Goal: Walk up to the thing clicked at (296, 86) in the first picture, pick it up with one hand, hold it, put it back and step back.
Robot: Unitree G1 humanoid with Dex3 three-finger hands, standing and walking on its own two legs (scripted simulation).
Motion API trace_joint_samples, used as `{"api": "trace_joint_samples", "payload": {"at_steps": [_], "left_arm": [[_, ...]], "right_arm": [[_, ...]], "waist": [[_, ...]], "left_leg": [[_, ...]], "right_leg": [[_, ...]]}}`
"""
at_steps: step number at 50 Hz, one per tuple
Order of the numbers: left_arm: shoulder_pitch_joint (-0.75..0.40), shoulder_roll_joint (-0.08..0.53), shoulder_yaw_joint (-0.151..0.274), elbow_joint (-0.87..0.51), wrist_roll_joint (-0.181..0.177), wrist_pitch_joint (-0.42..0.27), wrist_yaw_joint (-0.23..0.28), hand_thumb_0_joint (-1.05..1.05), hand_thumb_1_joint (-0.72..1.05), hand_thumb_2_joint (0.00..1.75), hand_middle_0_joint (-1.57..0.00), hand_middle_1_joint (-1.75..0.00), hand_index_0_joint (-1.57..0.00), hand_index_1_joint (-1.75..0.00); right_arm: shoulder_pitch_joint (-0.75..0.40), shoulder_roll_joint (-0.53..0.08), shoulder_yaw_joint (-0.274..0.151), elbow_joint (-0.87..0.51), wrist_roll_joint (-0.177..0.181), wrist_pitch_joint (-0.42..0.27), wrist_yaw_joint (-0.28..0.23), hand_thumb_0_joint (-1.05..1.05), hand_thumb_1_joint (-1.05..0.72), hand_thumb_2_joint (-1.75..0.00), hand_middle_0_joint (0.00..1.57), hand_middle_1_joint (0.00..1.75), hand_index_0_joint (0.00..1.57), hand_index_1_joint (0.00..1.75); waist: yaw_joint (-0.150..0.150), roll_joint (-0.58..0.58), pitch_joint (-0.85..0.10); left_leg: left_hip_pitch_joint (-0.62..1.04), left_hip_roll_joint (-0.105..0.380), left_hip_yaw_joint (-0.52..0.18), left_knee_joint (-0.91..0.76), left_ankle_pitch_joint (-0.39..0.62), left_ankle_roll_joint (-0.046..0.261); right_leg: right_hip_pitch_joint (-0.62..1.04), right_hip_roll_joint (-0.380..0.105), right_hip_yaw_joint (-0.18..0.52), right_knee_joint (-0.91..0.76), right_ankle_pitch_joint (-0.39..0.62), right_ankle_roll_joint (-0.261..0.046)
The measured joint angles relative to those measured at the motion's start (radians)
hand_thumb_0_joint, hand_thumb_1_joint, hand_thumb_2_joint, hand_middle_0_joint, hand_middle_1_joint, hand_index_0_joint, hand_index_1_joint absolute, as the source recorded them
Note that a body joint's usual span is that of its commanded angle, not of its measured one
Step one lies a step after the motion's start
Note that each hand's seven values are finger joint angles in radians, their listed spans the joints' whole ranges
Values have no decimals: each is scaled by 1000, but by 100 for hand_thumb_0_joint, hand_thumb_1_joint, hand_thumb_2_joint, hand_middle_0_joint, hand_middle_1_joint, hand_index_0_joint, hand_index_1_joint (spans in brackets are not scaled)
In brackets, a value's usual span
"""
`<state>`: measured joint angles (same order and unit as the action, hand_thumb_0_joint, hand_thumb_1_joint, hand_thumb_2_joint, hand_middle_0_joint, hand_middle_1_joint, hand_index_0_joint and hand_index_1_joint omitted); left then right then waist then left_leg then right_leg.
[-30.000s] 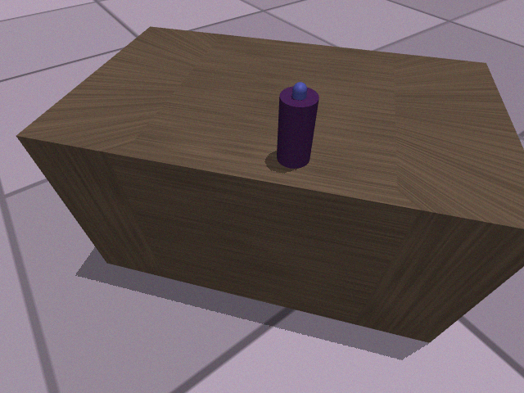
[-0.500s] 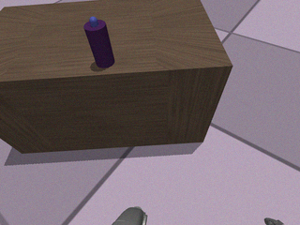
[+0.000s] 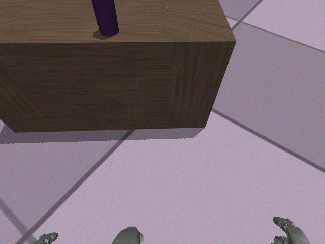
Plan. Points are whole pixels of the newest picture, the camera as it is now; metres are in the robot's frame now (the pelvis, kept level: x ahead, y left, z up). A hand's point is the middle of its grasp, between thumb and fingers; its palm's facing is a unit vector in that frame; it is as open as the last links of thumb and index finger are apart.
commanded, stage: step back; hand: left
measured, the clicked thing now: (104, 7) +0.96 +0.29 +0.05
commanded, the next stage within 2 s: stand in 1.16 s
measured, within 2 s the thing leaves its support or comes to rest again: neither
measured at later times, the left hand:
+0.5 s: hand out of the picture -0.04 +0.27 -0.13, palm faces +0.10 -0.91 -0.39, open 7.4 cm
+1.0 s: hand out of the picture +0.00 +0.28 -0.14, palm faces +0.10 -0.93 -0.35, open 7.4 cm
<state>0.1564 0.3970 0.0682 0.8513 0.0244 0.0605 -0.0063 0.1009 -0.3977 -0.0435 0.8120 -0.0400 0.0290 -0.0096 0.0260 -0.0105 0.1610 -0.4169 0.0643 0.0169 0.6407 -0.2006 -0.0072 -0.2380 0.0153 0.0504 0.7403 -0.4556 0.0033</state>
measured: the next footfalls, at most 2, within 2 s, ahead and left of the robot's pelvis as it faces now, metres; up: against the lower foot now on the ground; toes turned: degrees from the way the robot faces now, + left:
right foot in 0.02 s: -0.01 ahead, -0.12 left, +0.00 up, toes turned +5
left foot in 0.34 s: -0.01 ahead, +0.12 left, +0.00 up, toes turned +5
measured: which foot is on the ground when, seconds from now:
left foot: down 0.00-0.04, up 0.06-0.32, down 0.34-1.00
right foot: up 0.00-0.00, down 0.02-1.00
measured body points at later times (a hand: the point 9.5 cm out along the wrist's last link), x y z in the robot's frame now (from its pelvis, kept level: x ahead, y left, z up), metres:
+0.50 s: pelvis -0.08 -0.01 +0.01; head -0.07 -0.01 +0.46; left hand -0.05 +0.32 -0.11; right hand +0.02 -0.31 -0.12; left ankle -0.08 +0.11 -0.72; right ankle -0.06 -0.13 -0.71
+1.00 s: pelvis -0.04 +0.01 +0.02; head -0.03 +0.02 +0.47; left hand +0.00 +0.32 -0.11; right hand +0.08 -0.28 -0.11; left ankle -0.05 +0.12 -0.72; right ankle -0.05 -0.13 -0.72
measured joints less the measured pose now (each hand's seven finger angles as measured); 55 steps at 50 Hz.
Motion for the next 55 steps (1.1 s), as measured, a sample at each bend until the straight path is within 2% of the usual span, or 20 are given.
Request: {"api": "trace_joint_samples", "payload": {"at_steps": [2,3,5,8,11,15,16,19,22,24,26,28,31,34,37,39,43,45,48,55], "left_arm": [[13,-17,2,30,10,-17,0,0,90,90,-21,-30,-21,-30],[23,-27,0,40,16,-19,-3,0,90,90,-21,-29,-21,-30],[51,-32,-6,52,20,-20,-6,0,90,90,-21,-30,-21,-30],[74,-40,-10,67,23,-26,-1,1,90,90,-21,-30,-21,-30],[78,-37,-6,64,27,-40,1,1,90,90,-21,-30,-21,-30],[66,-17,0,52,27,-57,-2,1,90,90,-21,-30,-21,-30],[63,-10,1,52,26,-58,-3,1,90,90,-21,-30,-21,-30],[52,11,-1,68,16,-49,-3,1,90,90,-21,-30,-21,-30],[56,11,-5,107,3,-37,-6,1,90,90,-21,-30,-21,-30],[60,13,-5,121,-1,-42,-11,1,90,90,-21,-30,-21,-30],[61,10,-5,133,-2,-56,-13,1,90,90,-21,-30,-21,-30],[55,-6,-4,145,3,-72,-9,1,90,90,-21,-30,-21,-30],[53,-26,-11,149,14,-88,-9,1,90,90,-21,-30,-21,-30],[43,-45,-17,149,15,-95,-8,1,90,90,-21,-30,-21,-30],[31,-49,-25,153,15,-91,-11,0,90,90,-21,-30,-21,-30],[23,-43,-30,159,10,-80,-12,0,90,90,-21,-30,-21,-30],[8,-28,-32,183,-6,-63,-11,1,90,90,-21,-30,-21,-30],[0,-21,-31,194,-7,-71,-7,1,90,90,-21,-30,-21,-30],[-12,-17,-33,208,-8,-82,-4,1,90,90,-21,-30,-21,-30],[-53,-23,-39,218,-11,-83,4,1,90,90,-21,-30,-21,-30]], "right_arm": [[-18,-22,-5,7,5,11,3,0,-90,-89,20,30,21,30],[-17,-26,-11,16,7,17,-2,0,-90,-89,20,30,21,30],[3,-20,-16,36,13,26,-9,0,-90,-89,20,30,21,30],[39,-24,-14,63,21,22,-8,0,-90,-90,20,30,20,30],[79,-26,-14,90,16,16,0,0,-90,-90,20,30,20,30],[118,-15,-16,139,3,13,17,1,-90,-90,20,30,20,30],[123,-11,-16,151,3,9,20,1,-90,-90,20,30,20,30],[119,20,-19,180,0,-13,24,1,-90,-90,20,30,20,30],[126,38,-11,178,-2,-31,31,1,-90,-89,20,30,21,30],[123,49,-4,176,-5,-39,31,1,-90,-89,20,30,21,30],[116,52,0,176,-3,-41,34,1,-90,-89,20,30,21,30],[103,47,2,179,4,-33,33,1,-90,-89,20,30,21,30],[95,41,1,187,10,-21,26,1,-90,-89,20,30,21,30],[89,26,-4,192,12,-26,25,1,-90,-89,20,30,21,30],[82,15,-10,200,12,-39,27,1,-90,-90,20,30,20,30],[74,20,-15,210,5,-47,24,1,-90,-90,20,30,20,30],[60,41,-5,223,2,-51,25,1,-90,-90,20,30,20,30],[49,53,2,232,4,-48,25,1,-90,-90,20,30,20,30],[27,65,10,242,11,-45,23,1,-90,-90,20,30,20,30],[-27,71,6,255,21,-47,16,1,-90,-89,20,30,21,30]], "waist": [[0,45,-2],[-4,59,-7],[13,42,-32],[16,37,-52],[14,44,-60],[11,45,-70],[11,40,-72],[18,-13,-59],[3,-14,-87],[-4,-16,-97],[-9,-12,-103],[-9,15,-98],[-2,31,-114],[6,32,-108],[6,29,-103],[5,8,-95],[2,-11,-101],[2,-13,-97],[-1,-6,-95],[-5,5,-90]], "left_leg": [[-42,22,-30,55,-21,2],[-60,0,-71,92,-106,7],[-91,-77,-119,227,-243,2],[-101,-141,-142,388,-257,-2],[-49,-134,-122,386,-254,-12],[74,-92,-80,177,-299,-14],[111,-85,-66,105,-295,-11],[183,-115,-30,-39,-107,5],[182,-104,-30,-48,-108,29],[191,-93,-30,-66,-100,27],[192,-79,-32,-67,-97,14],[187,-54,-44,-38,-112,-2],[146,-67,-79,56,-237,10],[116,-81,-74,106,-277,16],[136,-67,-51,-5,-203,17],[158,-81,-34,-64,-53,14],[167,-81,-20,-73,-75,24],[178,-73,-19,-83,-78,21],[192,-61,-22,-104,-76,15],[224,-66,-18,-139,-70,15]], "right_leg": [[36,22,-26,-94,30,-6],[25,27,-35,-79,34,-11],[0,5,-23,-56,43,-22],[-7,-23,-27,-76,73,-22],[-15,-35,-49,-84,90,-22],[-32,-53,-92,-67,90,-21],[-38,-60,-100,-58,88,-17],[-46,-99,-75,-22,74,-6],[-65,-62,-49,42,-29,-19],[-61,-49,-49,39,-37,-23],[-24,-42,-60,-65,8,-25],[14,-19,-76,-157,153,-21],[17,-9,-91,-163,157,-26],[26,-26,-95,-172,152,-21],[25,-42,-100,-164,143,-4],[20,-63,-89,-137,124,9],[22,-48,-55,-138,71,-14],[46,-41,-55,-192,151,-4],[73,-30,-58,-240,159,13],[98,-35,-55,-263,156,13]]}}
